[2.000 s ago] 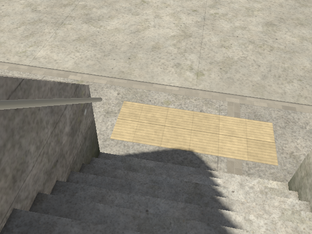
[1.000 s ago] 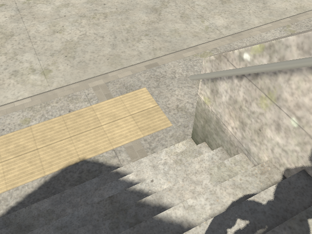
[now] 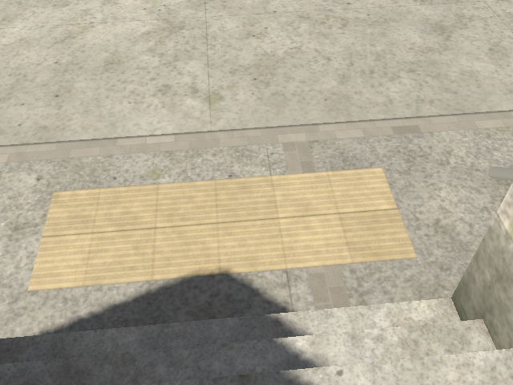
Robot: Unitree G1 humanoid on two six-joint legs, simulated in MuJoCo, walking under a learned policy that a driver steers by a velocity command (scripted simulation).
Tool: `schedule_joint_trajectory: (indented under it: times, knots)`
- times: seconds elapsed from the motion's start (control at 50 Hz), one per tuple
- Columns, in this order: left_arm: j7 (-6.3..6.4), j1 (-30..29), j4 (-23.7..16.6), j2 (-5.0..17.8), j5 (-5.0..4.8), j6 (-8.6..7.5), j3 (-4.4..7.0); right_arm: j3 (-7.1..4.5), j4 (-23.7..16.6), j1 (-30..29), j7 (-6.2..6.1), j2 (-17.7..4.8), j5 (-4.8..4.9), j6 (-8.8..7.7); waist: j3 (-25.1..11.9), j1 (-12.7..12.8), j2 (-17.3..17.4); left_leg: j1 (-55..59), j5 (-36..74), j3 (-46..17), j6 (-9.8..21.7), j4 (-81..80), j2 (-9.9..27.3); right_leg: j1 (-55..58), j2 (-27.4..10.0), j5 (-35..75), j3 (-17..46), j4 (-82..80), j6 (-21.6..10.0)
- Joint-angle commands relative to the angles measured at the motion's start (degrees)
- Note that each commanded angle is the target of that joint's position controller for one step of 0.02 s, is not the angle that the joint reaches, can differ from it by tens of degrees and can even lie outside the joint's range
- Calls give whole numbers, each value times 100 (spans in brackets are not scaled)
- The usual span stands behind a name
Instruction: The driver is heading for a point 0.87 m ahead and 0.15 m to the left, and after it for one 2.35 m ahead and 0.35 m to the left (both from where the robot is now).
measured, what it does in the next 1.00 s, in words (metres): goes down, turning left: left foot 0.21 m lower, then right foot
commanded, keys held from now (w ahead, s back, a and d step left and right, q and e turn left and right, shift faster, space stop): q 0.38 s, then no key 0.62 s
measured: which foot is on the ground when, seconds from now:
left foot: up 0.00-0.28, down 0.30-1.00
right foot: down 0.00-0.30, up 0.32-0.62, down 0.64-1.00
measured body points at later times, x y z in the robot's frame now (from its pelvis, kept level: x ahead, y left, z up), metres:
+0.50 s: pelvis +0.18 +0.10 -0.16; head +0.19 +0.11 +0.29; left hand +0.18 +0.37 -0.29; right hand +0.26 -0.16 -0.30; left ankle +0.16 +0.19 -0.89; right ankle +0.24 -0.05 -0.74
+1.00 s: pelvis +0.23 +0.07 -0.17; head +0.24 +0.07 +0.28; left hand +0.21 +0.35 -0.30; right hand +0.39 -0.16 -0.30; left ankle +0.16 +0.18 -0.90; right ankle +0.22 -0.03 -0.90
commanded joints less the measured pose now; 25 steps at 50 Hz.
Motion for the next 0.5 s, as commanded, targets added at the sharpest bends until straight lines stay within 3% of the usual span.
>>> schedule_joint_trajectory:
  times: [0.02,0.04,0.08,0.14,0.16,0.18,0.2,0.22,0.24,0.26,0.28,0.3,0.32,0.34,0.36,0.38,0.4,0.42,0.44,0.46,0.48,0.5]
  knots:
    - [144,275,-216,123,47,-68,-99,100,-315,-171,-49,122,16,99,707,-129,-811,59,875,128,-41,-983,256,-439,-1788,3156,1507,-949,-463]
    - [93,198,-246,196,77,-36,-71,91,-395,-219,-35,86,-29,169,901,-184,-807,679,651,359,9,-954,148,-1046,-1838,2780,1474,-1070,-440]
    - [59,193,-278,401,93,-13,28,24,-541,-546,-68,-16,-72,279,1036,-28,-761,1012,257,531,22,-1483,23,-1070,-1949,1979,1485,-851,-315]
    - [227,678,-66,578,26,111,210,66,-569,-1280,-109,175,-114,290,1351,513,-822,513,66,473,89,-3299,189,166,-2223,1493,1850,-546,-330]
    - [262,879,25,587,58,200,276,84,-531,-1486,-127,246,-129,281,1336,684,-876,547,49,527,116,-3739,178,448,-2279,1540,1948,-501,-375]
    - [232,926,79,564,229,215,301,113,-554,-1465,-184,360,-186,305,1187,592,-1075,865,274,467,149,-3183,195,353,-2576,2099,2168,-477,-410]
    - [253,770,40,457,178,244,341,87,-463,-1432,-205,311,-217,298,1153,595,-905,787,82,394,220,-3565,262,609,-2588,2242,2092,-323,-293]
    - [311,832,32,485,-44,337,404,0,-315,-1649,-181,105,-197,261,1214,876,-635,675,-523,580,224,-4557,211,1066,-2289,1643,1851,-145,-234]
    - [243,820,126,800,227,411,492,30,-285,-1490,-208,304,-247,248,965,687,-1093,1411,-15,442,312,-4101,296,790,-2497,2161,1942,193,-50]
    - [178,638,95,741,244,449,523,-43,-7,-888,-258,168,-252,204,689,525,-764,1885,134,406,343,-4330,345,823,-2379,2400,1745,953,96]
    - [57,332,20,747,241,500,549,-209,481,217,-365,-87,-221,105,279,120,-481,3304,725,672,311,-4553,158,415,-1914,2243,1258,2145,289]
    - [-124,-220,-66,661,10,639,506,-459,1094,1462,-438,-539,-77,14,-153,-475,286,5254,2301,1305,273,-5613,-13,-407,-1167,627,392,3606,557]
    - [-388,-565,-227,633,25,789,470,-694,1377,2498,-465,-1032,-51,3,-790,-961,853,7794,3222,784,585,-4386,284,-2442,-596,-1620,365,5419,816]
    - [-595,-876,-740,450,-209,663,490,-943,1176,2628,-517,-1926,107,-36,-2018,-933,1052,9274,5110,-5,1346,-2178,1069,-3376,-376,-2401,668,6944,898]
    - [-601,-1603,-1307,451,-394,451,471,-978,1047,2550,-581,-1856,-34,-77,-2260,-1101,650,9333,5467,-403,1724,-2005,1508,-4287,-395,-2676,876,7416,887]
    - [-461,-2243,-1809,498,-540,270,414,-952,796,2054,-596,-1632,-152,-139,-1883,-1034,286,8528,5056,-431,1908,-2078,1750,-4893,-549,-2747,1075,7345,810]
    - [-341,-2103,-1953,522,-602,140,371,-721,636,1671,-470,-1004,-245,-100,-1450,-715,-217,7326,3843,-327,1982,-2083,1896,-4885,-782,-2250,1483,6368,619]
    - [-203,-1771,-1866,661,-617,111,416,-612,517,1441,-296,-819,-193,-77,-565,-389,-150,5429,3492,-502,2065,-2439,2052,-4455,-860,-1530,1772,5807,605]
    - [-171,-709,-1467,431,-508,178,379,-400,440,1326,-276,-301,0,-99,-194,12,-243,4134,2648,-443,1943,-2528,2052,-3938,-1005,122,2257,4283,573]
    - [-226,-521,-1351,575,-427,324,428,-259,361,1245,-226,-56,33,-132,499,212,69,2793,2186,-426,1816,-2808,1839,-3360,-799,1047,2139,3847,516]
    - [-385,-6,-913,477,-408,399,460,-121,314,1014,-273,147,201,-190,545,411,-290,1676,797,82,1500,-2751,1234,-2513,-740,3030,1990,2398,508]
    - [-565,-40,-745,386,-333,431,496,-46,237,854,-218,-8,155,-194,593,482,-16,797,391,331,1155,-2600,685,-1638,-481,3861,1597,2237,504]
Velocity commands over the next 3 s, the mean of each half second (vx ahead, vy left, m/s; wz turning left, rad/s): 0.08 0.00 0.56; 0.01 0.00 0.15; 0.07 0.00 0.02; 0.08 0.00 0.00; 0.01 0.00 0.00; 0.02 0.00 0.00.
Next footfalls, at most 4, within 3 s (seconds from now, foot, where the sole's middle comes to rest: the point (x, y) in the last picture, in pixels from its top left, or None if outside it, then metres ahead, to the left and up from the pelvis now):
0.30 left None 0.20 0.19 -0.93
0.64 right None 0.25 -0.02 -0.93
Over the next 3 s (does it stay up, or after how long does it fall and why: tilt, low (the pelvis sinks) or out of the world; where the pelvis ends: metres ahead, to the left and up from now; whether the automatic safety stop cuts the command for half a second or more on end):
stays up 0.21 0.10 -0.17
